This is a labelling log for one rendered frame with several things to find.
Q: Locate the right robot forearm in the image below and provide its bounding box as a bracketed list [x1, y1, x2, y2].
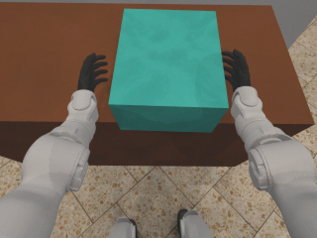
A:
[230, 86, 317, 181]

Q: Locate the left robot upper arm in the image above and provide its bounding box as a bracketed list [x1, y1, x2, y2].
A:
[0, 134, 90, 238]

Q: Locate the left robot forearm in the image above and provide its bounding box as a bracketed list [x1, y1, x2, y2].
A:
[21, 89, 99, 179]

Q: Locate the right robot shin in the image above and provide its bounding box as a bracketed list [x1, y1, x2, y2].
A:
[183, 209, 203, 219]

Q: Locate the left robot hand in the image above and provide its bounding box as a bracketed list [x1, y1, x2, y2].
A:
[77, 53, 108, 93]

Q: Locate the pedestal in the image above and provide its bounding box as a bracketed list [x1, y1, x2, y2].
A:
[0, 2, 315, 167]

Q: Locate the left robot thigh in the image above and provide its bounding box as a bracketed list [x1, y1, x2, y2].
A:
[107, 222, 136, 238]

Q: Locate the right robot hand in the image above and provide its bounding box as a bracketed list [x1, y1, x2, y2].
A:
[221, 49, 251, 92]

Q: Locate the right robot upper arm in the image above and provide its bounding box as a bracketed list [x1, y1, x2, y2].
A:
[248, 139, 317, 238]

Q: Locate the carton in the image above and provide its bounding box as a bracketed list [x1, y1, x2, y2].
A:
[108, 8, 229, 133]

